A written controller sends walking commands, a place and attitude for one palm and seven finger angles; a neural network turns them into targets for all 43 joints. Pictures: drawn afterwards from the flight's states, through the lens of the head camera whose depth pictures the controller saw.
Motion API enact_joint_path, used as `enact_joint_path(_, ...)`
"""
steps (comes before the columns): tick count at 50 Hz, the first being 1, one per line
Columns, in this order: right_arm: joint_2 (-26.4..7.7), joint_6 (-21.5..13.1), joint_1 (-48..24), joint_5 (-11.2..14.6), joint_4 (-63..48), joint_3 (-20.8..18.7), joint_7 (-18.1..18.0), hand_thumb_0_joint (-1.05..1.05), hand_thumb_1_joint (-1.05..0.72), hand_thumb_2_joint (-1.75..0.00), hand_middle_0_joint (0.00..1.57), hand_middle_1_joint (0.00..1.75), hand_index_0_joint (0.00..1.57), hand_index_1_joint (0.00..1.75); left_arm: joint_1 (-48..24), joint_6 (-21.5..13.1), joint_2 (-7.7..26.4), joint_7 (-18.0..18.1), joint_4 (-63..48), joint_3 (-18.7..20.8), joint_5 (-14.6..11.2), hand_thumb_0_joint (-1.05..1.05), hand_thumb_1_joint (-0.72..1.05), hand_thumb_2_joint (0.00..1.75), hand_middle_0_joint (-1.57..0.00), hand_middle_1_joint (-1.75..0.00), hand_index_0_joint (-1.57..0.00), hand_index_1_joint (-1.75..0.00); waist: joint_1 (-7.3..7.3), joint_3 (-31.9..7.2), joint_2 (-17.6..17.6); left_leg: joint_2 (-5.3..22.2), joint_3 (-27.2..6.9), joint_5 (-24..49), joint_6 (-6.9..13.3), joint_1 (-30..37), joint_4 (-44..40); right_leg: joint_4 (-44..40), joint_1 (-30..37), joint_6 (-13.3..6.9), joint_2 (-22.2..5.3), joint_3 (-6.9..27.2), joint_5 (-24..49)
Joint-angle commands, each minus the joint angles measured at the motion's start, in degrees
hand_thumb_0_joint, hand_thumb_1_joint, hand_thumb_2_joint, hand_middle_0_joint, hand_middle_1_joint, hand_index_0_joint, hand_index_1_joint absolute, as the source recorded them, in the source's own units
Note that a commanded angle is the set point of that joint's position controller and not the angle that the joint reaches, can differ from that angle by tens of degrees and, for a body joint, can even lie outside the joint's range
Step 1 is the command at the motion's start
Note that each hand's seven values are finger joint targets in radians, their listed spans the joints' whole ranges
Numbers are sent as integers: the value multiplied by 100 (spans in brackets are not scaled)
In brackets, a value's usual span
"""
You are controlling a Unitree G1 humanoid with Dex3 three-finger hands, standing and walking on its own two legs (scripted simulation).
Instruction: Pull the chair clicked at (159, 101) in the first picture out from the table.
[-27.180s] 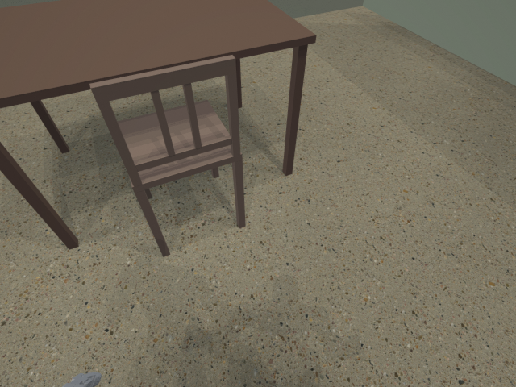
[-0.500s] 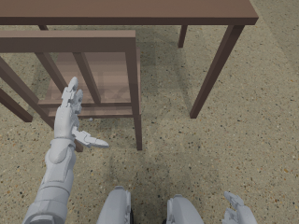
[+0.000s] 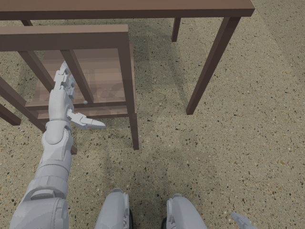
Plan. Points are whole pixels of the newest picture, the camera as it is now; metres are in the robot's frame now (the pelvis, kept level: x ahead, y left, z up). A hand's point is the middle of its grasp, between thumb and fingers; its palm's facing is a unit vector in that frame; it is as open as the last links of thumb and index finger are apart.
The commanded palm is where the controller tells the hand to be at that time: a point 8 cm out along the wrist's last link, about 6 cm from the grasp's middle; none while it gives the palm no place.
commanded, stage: push the fingers through the gap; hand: left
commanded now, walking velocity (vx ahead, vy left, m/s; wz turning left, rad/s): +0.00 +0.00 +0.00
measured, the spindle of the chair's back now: (46, 80) +0.51 +0.29 +0.02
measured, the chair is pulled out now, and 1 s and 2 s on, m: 0.00 0.00 0.00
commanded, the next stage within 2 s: hook a spindle and tug to test in 0.90 s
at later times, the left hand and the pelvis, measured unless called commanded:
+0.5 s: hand (83, 86) +0.48 +0.18 +0.03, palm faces +0.08 -1.00 -0.04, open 17.0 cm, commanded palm +0.46 +0.22 +0.03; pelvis +0.00 +0.01 -0.01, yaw -1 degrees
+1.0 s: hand (85, 86) +0.48 +0.18 +0.03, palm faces +0.08 -1.00 -0.04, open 17.0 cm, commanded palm +0.45 +0.22 +0.03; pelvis +0.01 +0.01 +0.00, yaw -1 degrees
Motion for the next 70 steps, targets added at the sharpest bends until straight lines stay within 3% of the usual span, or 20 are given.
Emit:
enact_joint_path(1,-876,-122,468,-28,-504,-326,-52,0,-90,-90,20,30,20,30,-2181,-457,1116,-21,-918,237,-2,0,-50,30,-6,-8,-6,-8,-146,-2475,275,-193,-394,1285,3,2246,-702,-1177,606,81,116,474,1578)
enact_joint_path(7,-911,-34,600,-67,-474,-354,-3,0,-90,-90,20,30,20,30,-2431,-477,1147,-30,-740,338,5,0,-50,30,-6,-8,-6,-8,-161,-2830,310,-163,-475,1590,-14,2566,-691,-1109,509,80,135,394,1724)
enact_joint_path(16,-920,146,717,-106,-423,-344,34,0,-90,-90,20,30,20,30,-2933,-512,1290,38,-369,433,128,0,-50,30,-6,-8,-6,-8,-297,-2724,283,-153,-480,1584,10,2414,-618,-1073,377,94,162,394,1721)
enact_joint_path(20,-944,214,785,-137,-355,-320,28,0,-90,-90,20,30,20,30,-3294,-581,1655,28,-218,662,190,0,-50,30,-6,-8,-6,-8,-310,-2729,347,-138,-489,1586,6,2335,-570,-1045,395,90,162,402,1711)
enact_joint_path(22,-935,242,806,-146,-383,-330,46,0,-90,-90,20,30,20,30,-3315,-622,1542,20,-347,574,217,0,-50,30,-6,-8,-6,-8,-291,-3017,641,-124,-537,1856,-21,2711,-598,-994,281,69,172,352,1814)
enact_joint_path(23,-940,266,823,-151,-376,-346,52,0,-90,-90,20,30,20,30,-3249,-613,1543,15,-290,599,213,0,-50,30,-6,-8,-6,-8,-280,-3042,567,-107,-562,1930,-38,2800,-604,-998,268,66,176,327,1842)
enact_joint_path(27,-952,350,882,-140,-324,-335,77,0,-90,-90,20,30,20,30,-3290,-487,1306,-8,174,416,225,0,-50,30,-6,-8,-6,-8,-417,-2708,384,-97,-602,1687,-17,2599,-631,-1055,71,80,187,285,1611)
enact_joint_path(29,-977,390,897,-149,-356,-336,74,0,-90,-90,20,30,20,30,-3255,-496,1560,21,125,638,217,0,-50,30,-6,-8,-6,-8,-348,-2764,347,-116,-554,1662,5,2472,-622,-1070,249,85,186,330,1670)
enact_joint_path(32,-933,424,860,-148,-445,-350,106,0,-90,-90,20,30,20,30,-3143,-586,1456,33,-312,544,228,0,-50,30,-6,-8,-6,-8,-250,-3091,715,-93,-606,2003,-51,2966,-684,-1017,188,49,196,287,1798)
enact_joint_path(36,-914,466,875,-135,-419,-355,131,0,-90,-90,20,30,20,30,-3121,-545,1207,106,-321,360,212,0,-50,30,-6,-8,-6,-8,-364,-2832,505,-76,-645,1939,-42,2918,-726,-1065,131,66,212,258,1748)
enact_joint_path(40,-917,487,856,-142,-393,-354,120,0,-90,-90,20,30,20,30,-3139,-568,1309,211,-224,475,249,0,-50,30,-6,-8,-6,-8,-358,-2676,385,-102,-591,1663,-30,2712,-748,-1143,206,82,199,293,1600)
enact_joint_path(43,-928,486,843,-161,-374,-331,97,0,-90,-90,20,30,20,30,-3290,-676,1541,234,-224,594,304,0,-50,30,-6,-8,-6,-8,-336,-2693,501,-101,-582,1671,-34,2676,-720,-1084,189,71,194,306,1601)
enact_joint_path(48,-909,501,808,-154,-411,-343,118,0,-90,-90,20,30,20,30,-3049,-697,1388,136,-308,481,251,0,-50,30,-6,-8,-6,-8,-293,-2880,617,-90,-586,1916,-55,2897,-713,-1070,246,59,204,303,1801)
enact_joint_path(50,-917,514,814,-133,-406,-351,116,0,-90,-90,20,30,20,30,-2931,-612,1337,89,-185,457,218,0,-50,30,-6,-8,-6,-8,-327,-2761,394,-93,-566,1773,-38,2759,-724,-1134,318,72,208,313,1759)
enact_joint_path(54,-915,522,788,-116,-427,-336,100,0,-90,-90,20,30,20,30,-2897,-565,1368,80,-170,497,171,0,-50,30,-13,-30,-13,-30,-312,-2694,310,-123,-516,1650,-13,2544,-715,-1155,440,85,202,353,1744)
enact_joint_path(55,-891,510,775,-110,-421,-333,93,0,-90,-90,20,30,20,30,-3076,-574,1251,79,-197,385,167,0,-50,30,-15,-35,-15,-35,-399,-2613,233,-130,-497,1563,8,2461,-694,-1176,422,107,197,368,1718)
enact_joint_path(57,-906,484,776,-119,-406,-334,88,0,-90,-90,20,30,20,30,-3105,-638,1351,85,-228,452,185,0,-50,30,-18,-46,-18,-46,-327,-2654,450,-129,-518,1572,-20,2557,-690,-1134,318,82,194,357,1647)
enact_joint_path(65,-912,472,756,-131,-380,-311,74,0,-90,-90,20,30,20,30,-3250,-666,1469,49,-56,511,198,0,-50,30,-32,-90,-32,-90,-367,-2686,378,-149,-476,1472,13,2329,-592,-1121,398,92,194,412,1631)
enact_joint_path(68,-907,467,763,-138,-390,-317,68,0,-90,-90,20,30,20,30,-3266,-663,1461,27,-151,523,176,0,-33,37,-38,-107,-38,-107,-335,-2871,565,-136,-509,1672,-9,2570,-592,-1076,338,79,194,380,1737)
enact_joint_path(70,-907,472,760,-129,-400,-311,64,0,-90,-90,20,30,20,30,-3192,-630,1515,16,-143,579,140,0,-22,42,-41,-118,-41,-118,-358,-2850,325,-141,-468,1636,21,2379,-578,-1118,547,105,204,428,1819)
